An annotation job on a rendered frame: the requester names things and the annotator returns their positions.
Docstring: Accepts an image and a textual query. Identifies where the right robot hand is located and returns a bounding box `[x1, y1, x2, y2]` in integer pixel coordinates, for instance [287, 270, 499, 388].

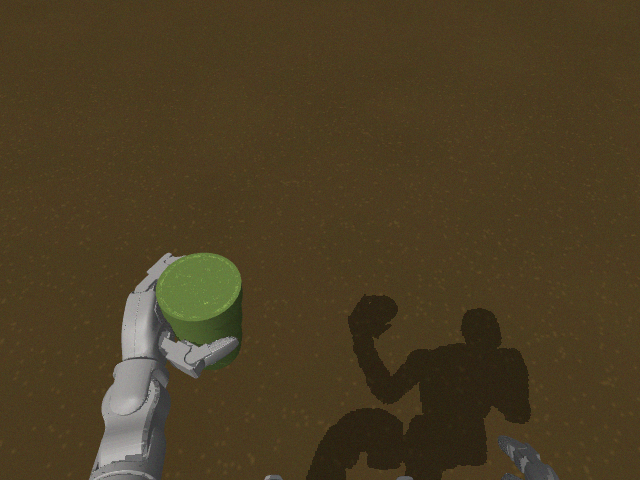
[498, 435, 560, 480]

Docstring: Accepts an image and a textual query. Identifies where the cup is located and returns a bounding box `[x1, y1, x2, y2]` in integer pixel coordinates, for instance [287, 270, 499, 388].
[156, 253, 243, 370]

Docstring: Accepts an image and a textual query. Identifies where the left robot arm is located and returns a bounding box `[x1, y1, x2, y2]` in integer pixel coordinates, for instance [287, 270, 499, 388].
[89, 357, 171, 480]

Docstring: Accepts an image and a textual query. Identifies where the left robot hand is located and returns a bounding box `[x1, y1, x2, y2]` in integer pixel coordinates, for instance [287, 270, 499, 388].
[121, 253, 239, 379]

